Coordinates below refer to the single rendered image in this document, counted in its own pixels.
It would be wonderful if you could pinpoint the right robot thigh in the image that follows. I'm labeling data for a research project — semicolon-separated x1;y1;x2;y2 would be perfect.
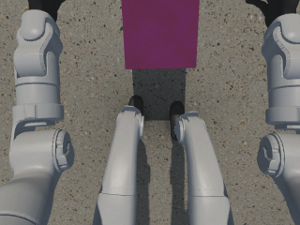
177;116;234;225

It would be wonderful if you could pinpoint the carton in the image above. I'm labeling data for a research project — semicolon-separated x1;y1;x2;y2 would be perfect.
121;0;200;69

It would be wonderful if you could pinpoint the robot right upper arm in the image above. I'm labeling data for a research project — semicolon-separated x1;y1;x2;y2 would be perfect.
257;132;300;225

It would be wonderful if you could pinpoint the robot right forearm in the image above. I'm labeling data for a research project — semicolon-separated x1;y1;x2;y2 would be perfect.
261;13;300;135

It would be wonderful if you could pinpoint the robot left forearm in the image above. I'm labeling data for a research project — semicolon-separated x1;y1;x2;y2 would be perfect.
8;9;65;171

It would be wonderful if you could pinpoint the robot left shin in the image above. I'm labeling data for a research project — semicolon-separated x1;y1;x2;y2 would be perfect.
116;105;141;123

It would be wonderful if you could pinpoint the robot left upper arm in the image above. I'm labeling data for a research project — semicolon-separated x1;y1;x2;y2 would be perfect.
0;128;75;225

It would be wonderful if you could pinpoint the robot right hand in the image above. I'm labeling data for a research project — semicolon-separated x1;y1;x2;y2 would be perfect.
245;0;300;28

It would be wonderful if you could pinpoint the robot left hand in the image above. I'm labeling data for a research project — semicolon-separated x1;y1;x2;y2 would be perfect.
27;0;66;22

